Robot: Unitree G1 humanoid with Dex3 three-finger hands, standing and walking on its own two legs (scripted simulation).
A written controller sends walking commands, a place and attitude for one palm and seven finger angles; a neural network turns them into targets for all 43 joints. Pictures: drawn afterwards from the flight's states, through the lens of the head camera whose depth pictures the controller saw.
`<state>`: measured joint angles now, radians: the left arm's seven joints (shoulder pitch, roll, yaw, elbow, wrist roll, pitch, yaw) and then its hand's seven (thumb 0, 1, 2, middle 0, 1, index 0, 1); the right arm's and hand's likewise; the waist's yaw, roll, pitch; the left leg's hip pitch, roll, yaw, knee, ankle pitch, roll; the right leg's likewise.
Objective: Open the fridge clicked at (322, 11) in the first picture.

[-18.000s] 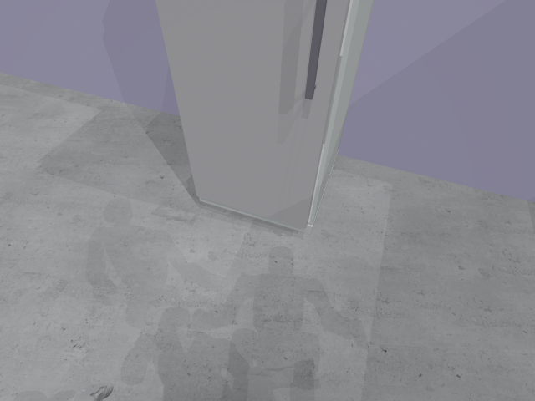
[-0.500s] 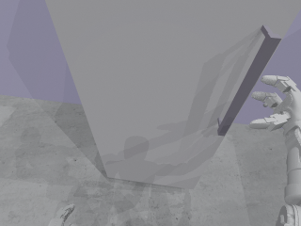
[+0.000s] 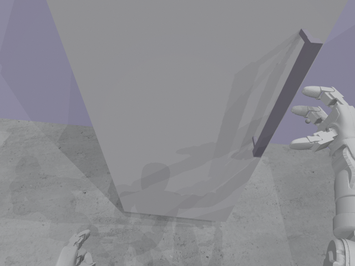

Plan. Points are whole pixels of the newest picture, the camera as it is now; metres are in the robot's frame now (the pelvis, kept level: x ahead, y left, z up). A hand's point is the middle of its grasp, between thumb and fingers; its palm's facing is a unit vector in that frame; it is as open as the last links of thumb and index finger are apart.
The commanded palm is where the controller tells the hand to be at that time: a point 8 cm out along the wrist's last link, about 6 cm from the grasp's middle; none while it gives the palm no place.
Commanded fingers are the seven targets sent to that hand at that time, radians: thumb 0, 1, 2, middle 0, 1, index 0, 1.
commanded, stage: move the hooked fingers beside the handle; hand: right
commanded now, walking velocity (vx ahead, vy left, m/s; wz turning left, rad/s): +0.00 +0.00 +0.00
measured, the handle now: (276, 105) +0.45 -0.19 +0.16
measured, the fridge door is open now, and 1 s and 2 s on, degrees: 0 0 0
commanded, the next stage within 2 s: feel for the door with the fingertips in 0.06 s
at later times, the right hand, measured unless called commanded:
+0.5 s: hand (294, 119) +0.40 -0.21 +0.16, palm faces +0.01 +1.00 +0.01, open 14.0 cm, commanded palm +0.37 -0.26 +0.16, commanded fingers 0.00 0.50 -0.30 0.30 1.20 0.30 1.20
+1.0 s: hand (293, 115) +0.41 -0.21 +0.17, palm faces +0.04 +1.00 +0.01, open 13.9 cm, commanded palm +0.39 -0.26 +0.16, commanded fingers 0.00 0.50 -0.30 0.30 1.20 0.30 1.20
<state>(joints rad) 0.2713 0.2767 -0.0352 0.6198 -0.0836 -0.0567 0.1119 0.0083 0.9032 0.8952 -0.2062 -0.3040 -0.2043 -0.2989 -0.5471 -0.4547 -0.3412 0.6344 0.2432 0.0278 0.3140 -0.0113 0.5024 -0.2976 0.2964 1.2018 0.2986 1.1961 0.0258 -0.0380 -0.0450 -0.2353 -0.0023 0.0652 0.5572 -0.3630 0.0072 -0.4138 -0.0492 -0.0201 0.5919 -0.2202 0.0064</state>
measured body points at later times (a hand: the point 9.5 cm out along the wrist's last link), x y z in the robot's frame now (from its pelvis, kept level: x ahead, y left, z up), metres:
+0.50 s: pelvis +0.00 +0.00 +0.00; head +0.01 +0.01 +0.45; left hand +0.11 +0.26 -0.10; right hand +0.40 -0.27 +0.16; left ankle -0.05 +0.11 -0.73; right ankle +0.05 -0.12 -0.73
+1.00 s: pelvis +0.00 +0.00 +0.00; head +0.00 +0.01 +0.45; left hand +0.12 +0.26 -0.10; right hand +0.40 -0.26 +0.17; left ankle -0.05 +0.11 -0.73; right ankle +0.05 -0.12 -0.73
